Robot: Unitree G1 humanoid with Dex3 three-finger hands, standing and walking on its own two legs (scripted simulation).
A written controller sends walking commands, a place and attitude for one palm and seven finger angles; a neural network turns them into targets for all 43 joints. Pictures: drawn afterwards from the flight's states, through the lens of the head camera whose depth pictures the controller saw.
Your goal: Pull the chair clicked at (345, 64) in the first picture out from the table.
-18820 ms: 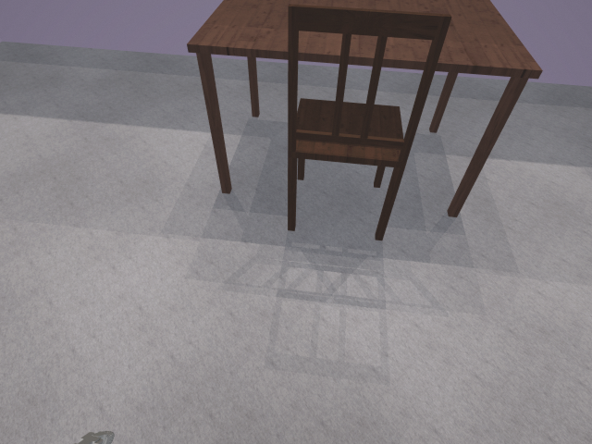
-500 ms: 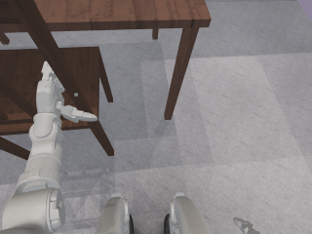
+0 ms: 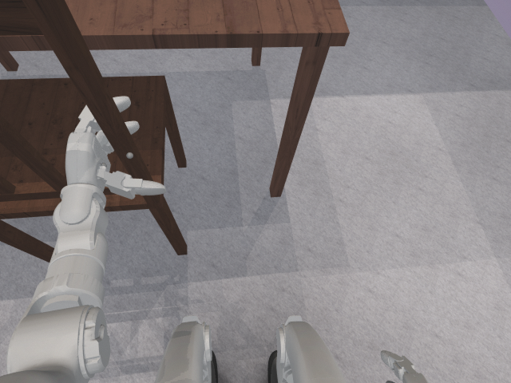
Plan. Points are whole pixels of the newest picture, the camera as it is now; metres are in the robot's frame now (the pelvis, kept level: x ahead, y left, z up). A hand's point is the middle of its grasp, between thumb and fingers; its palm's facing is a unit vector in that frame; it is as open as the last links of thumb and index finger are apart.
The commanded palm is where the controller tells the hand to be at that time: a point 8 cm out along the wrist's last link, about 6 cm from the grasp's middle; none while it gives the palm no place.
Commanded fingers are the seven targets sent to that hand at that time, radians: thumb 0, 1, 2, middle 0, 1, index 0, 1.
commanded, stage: hook a spindle and tug to test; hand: left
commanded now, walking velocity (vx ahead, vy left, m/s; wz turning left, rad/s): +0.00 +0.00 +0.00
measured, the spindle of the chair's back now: out of the picture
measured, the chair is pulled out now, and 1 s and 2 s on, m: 0.00 0.01 0.09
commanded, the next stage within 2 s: step backward, pulling the chair out in 1.06 s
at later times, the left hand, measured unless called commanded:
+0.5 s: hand (132, 152) +0.46 +0.18 +0.03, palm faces +0.07 -1.00 -0.04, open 5.7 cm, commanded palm +0.43 +0.22 +0.04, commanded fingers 0.00 0.90 0.90 -0.50 -1.45 -0.50 -1.45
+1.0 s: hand (130, 165) +0.44 +0.18 +0.03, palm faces +0.06 -1.00 -0.04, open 5.8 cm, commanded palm +0.40 +0.22 +0.04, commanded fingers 0.00 0.90 0.90 -0.50 -1.45 -0.50 -1.45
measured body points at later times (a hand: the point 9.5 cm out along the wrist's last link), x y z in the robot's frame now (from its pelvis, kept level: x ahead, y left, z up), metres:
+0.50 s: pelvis +0.01 +0.00 +0.00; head +0.14 +0.01 +0.43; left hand +0.45 +0.23 +0.03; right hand +0.08 -0.26 -0.12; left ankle +0.04 +0.11 -0.61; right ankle +0.02 -0.11 -0.61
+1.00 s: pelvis +0.02 +0.00 +0.01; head +0.16 +0.01 +0.44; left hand +0.43 +0.23 +0.04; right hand +0.13 -0.25 -0.11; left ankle +0.04 +0.11 -0.61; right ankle +0.02 -0.11 -0.61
